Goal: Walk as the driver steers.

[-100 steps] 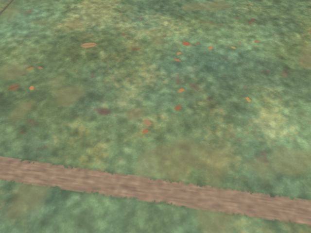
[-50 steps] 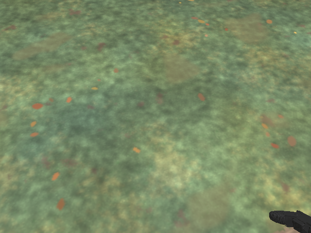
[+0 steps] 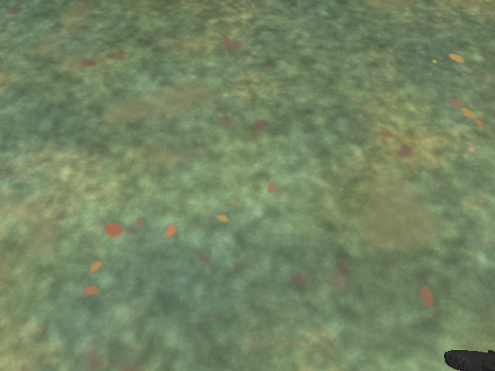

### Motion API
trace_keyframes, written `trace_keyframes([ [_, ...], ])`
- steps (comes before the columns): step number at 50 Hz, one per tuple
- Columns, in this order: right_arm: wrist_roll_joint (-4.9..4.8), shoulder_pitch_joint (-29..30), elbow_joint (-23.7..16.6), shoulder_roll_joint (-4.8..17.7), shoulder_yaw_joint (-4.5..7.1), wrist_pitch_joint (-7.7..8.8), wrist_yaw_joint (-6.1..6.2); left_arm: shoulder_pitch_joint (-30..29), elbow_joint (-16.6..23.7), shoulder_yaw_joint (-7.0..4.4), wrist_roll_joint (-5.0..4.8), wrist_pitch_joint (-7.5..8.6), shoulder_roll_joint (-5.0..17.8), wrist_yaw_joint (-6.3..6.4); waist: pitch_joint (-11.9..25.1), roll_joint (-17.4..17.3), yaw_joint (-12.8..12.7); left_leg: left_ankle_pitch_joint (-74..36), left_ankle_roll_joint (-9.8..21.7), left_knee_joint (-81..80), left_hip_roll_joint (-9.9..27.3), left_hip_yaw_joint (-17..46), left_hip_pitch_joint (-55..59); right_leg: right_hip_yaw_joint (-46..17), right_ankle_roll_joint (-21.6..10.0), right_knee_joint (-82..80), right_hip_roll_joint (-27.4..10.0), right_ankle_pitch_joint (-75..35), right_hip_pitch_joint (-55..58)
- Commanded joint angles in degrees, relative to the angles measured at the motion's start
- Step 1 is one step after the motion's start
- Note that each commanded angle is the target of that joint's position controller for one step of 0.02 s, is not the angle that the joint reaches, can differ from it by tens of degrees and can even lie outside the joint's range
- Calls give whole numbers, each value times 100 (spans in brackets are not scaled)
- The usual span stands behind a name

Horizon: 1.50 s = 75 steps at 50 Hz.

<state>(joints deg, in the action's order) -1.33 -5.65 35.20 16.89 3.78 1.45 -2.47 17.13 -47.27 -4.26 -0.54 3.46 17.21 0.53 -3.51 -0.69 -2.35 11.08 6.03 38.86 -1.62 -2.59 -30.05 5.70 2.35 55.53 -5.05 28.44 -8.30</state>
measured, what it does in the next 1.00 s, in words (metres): walks ahead: right foot, then left foot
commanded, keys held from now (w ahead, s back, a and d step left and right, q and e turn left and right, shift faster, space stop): w+q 0.32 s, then w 0.38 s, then w+e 0.30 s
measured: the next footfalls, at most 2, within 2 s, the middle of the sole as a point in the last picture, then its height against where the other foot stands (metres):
right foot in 0.44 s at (302, 370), level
left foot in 0.92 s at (186, 296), level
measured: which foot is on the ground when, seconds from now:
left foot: down 0.00-0.46, up 0.48-0.90, down 0.92-1.00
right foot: up 0.00-0.42, down 0.44-0.92, up 0.94-1.00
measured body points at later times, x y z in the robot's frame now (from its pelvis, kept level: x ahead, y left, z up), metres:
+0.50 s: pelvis +0.29 -0.02 +0.01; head +0.31 -0.02 +0.46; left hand +0.43 +0.27 -0.06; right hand +0.41 -0.29 -0.10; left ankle +0.12 +0.07 -0.66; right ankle +0.40 -0.10 -0.71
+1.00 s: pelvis +0.53 +0.08 +0.02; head +0.56 +0.10 +0.46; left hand +0.47 +0.36 -0.12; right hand +0.81 -0.09 -0.05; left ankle +0.58 +0.21 -0.71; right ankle +0.42 -0.09 -0.65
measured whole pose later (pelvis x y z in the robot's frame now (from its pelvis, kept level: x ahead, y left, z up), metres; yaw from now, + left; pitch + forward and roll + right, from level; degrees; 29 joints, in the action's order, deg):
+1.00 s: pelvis +0.53 +0.08 +0.02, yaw +11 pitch +3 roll +0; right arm 0.3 -3.5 35.4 14.4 2.0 5.5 -1.1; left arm 23.3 -49.1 -2.8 -1.7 2.9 16.8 0.1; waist -1.4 1.0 -4.3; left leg 9.5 1.1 31.5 0.2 -0.9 -24.7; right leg -5.1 -0.9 54.9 0.3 28.2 -14.6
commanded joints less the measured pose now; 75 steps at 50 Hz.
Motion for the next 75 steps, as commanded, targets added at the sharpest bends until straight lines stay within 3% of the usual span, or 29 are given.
trace_keyframes([
  [1, 41, -1587, -81, 1068, 335, 149, 43, -647, 965, -69, -207, 447, 798, -92, 1547, -539, 866, 794, 1399, -2252, 1852, 3947, 4476, -1048, -246, 2358, 244, -229, -4053],
  [2, 41, -1227, -110, 923, 281, 183, 52, -655, 912, -40, -97, 466, 686, -39, 1077, 20, 570, 142, 1210, -2228, 1610, 3304, 3565, -1056, -258, 1862, -14, -656, -3753],
  [3, 69, -901, -168, 737, 226, 192, 78, -603, 863, -78, 45, 432, 731, 0, 876, -14, 350, -461, 1105, -2263, 1400, 2813, 2879, -1077, -223, 1381, -175, -898, -3331],
  [7, 107, -764, -177, 742, 211, 241, 186, -537, 841, -64, 156, 205, 555, -4, 651, -132, 98, -1530, 1135, -2568, 1074, 2143, 1815, -946, 38, 549, -155, -1412, -2783],
  [12, 30, -1158, 43, 870, 253, 185, 322, -1623, 1091, 76, 127, 221, 261, -60, 397, -320, 482, -1051, 759, -2474, 662, 1698, 1522, -880, 196, -1576, 226, -3100, -2502],
  [16, -19, -1496, 217, 900, 273, 131, 339, -2119, 1251, 50, 24, 307, 402, -171, 316, -422, 663, -526, 658, -2156, 822, 2156, 1783, -986, 104, -2409, 444, -3265, -2168],
  [21, 42, -1476, 291, 644, 203, 74, 343, -1173, 1015, -126, 67, 426, 686, -212, 627, -696, 175, -1466, 348, -1044, 799, 2375, 2292, -749, -420, -3003, 521, -2561, -858],
  [22, 89, -1441, 211, 391, 100, 91, 320, -428, 934, -201, 155, 454, 915, -181, 1294, -407, -176, -1330, 140, 190, 510, 2046, 1858, -1320, -776, -2834, -112, -2561, 415],
  [23, -17, -2201, 175, 101, 1, 141, 328, 345, 755, -343, 240, 409, 1426, -159, 2170, 1064, -89, 259, -356, 2221, -289, 1301, -34, -3559, -1732, -3033, -1323, -1653, 2547],
  [24, -62, -2297, 202, 339, 2, 187, 342, 612, 588, -306, 53, 364, 1158, -233, 2138, 1729, -155, 2202, -470, 3199, -336, 1308, -1125, -5188, -2011, -3820, -1767, -117, 2783],
  [25, -91, -1722, 175, 765, 111, 193, 331, 336, 637, -188, -30, 334, 768, -220, 1274, 1026, -266, 1814, -462, 3607, -46, 1426, -1577, -4680, -1779, -3967, -1616, 498, 2140],
  [27, 59, -903, -31, 712, 100, 212, 316, -204, 688, -69, 65, 242, 505, -185, 405, 420, -110, 1076, -444, 3238, 350, 1042, -1468, -3351, -1539, -4155, -1138, -448, 781],
  [31, 82, -1001, 16, 341, 42, 200, 259, -315, 572, -4, 66, 289, 417, -164, 339, 668, 204, 527, -524, 2303, 710, 751, -842, -2279, -1525, -4546, -705, -1956, -23],
  [36, 123, -92, -201, 97, -95, 283, 222, 2, 337, -69, -34, 231, 737, -112, 225, 472, -61, -768, -669, 483, 719, 503, -684, -1503, -1468, -4704, -544, -2882, -40],
  [42, 31, 724, -423, 220, -56, 429, 66, 588, 77, -88, -129, 49, 876, -66, 98, 515, -239, -1108, -680, -858, 345, 478, 0, -1734, -1311, -4252, -689, -2853, 258],
  [46, 117, -755, -71, 800, 227, 496, 149, 456, 117, -46, -67, -11, 754, -28, 997, 473, 664, -824, -209, -1276, 476, 555, 2582, -1553, -859, -2415, -270, -3613, -214],
  [47, 216, -1810, 32, 1267, 344, 460, 229, 399, 342, 113, 114, 23, 300, -26, 2006, -379, 1057, -991, 153, -1031, 1736, 1785, 4273, -1162, -597, -524, 218, -1954, -1341],
  [48, 233, -1910, 144, 1423, 364, 384, 183, 1139, 438, 202, -74, 115, -10, -31, 2606, -1991, 679, 347, 898, -1717, 2700, 4044, 5330, -1048, -381, 1005, 716, 594, -3044],
  [49, 173, -1754, 116, 859, 237, 366, 177, 841, 331, 44, -196, 118, 604, -17, 1972, -1196, 824, 1113, 761, -2016, 2477, 3951, 4840, -1366, -345, 1630, 407, 361, -3575],
  [50, 126, -1464, 128, 618, 154, 370, 190, 362, 444, -26, -213, 105, 766, -25, 1265, -860, 808, 951, 577, -2111, 2279, 3068, 4176, -1270, -350, 1690, 217, -182, -3761],
  [53, 209, -711, 215, 307, 66, 429, 163, 145, 500, -46, -115, -38, 488, -41, 506, -651, 328, -231, 440, -2672, 1738, 1681, 2625, -1189, -244, 1225, -214, -1083, -3123],
  [57, 211, -589, 437, 431, 151, 540, 206, -145, 696, -10, -71, -205, 214, -52, 180, -348, 173, -1566, 561, -3019, 1733, 786, 2156, -1174, -94, 646, -240, -1573, -3123],
  [62, 141, -683, 696, 714, 206, 418, 299, -826, 929, 123, 49, -105, -16, -215, 244, -286, 325, -3146, 398, -2729, 1396, -253, 1991, -679, -143, -1485, 109, -2941, -2130],
  [68, -37, -856, 1028, 839, 230, 271, 336, -293, 858, -145, 153, -101, 648, -226, 869, -181, -143, -3293, -146, -854, 1239, -337, 2467, -494, -691, -2880, 585, -3409, -435],
  [69, 154, -1126, 982, 608, 130, 285, 342, 104, 841, -254, 188, -115, 1120, -139, 1390, 503, -190, -1842, -497, 349, 834, -593, 1799, -1239, -929, -2650, -153, -6143, 706],
  [70, 299, -1946, 1015, 80, -103, 277, 252, -21, 923, -162, 297, -160, 1211, -77, 2211, 1665, 231, 2708, -920, 2289, 213, -263, 191, -3043, -2129, -2413, -1666, -7700, 2375],
  [71, 144, -1948, 1228, 376, -56, 205, 214, 6, 938, -44, 182, -187, 771, -124, 2864, 1152, 12, 3087, -945, 2748, 310, 671, 282, -3407, -2339, -2760, -1732, -6521, 2054],
  [72, -21, -1379, 1106, 658, 25, 119, 218, -266, 928, 4, 121, -190, 611, -172, 2162, 806, -42, 2855, -937, 2855, 451, 636, -21, -2893, -2114, -3021, -1390, -5681, 1510],
  [75, 107, -994, 1095, 574, 44, -161, 417, -1106, 880, 56, 141, -201, 449, -162, 1124, 639, 324, 1969, -982, 2032, 726, 605, 362, -2230, -1613, -3642, -901, -3627, -327],
])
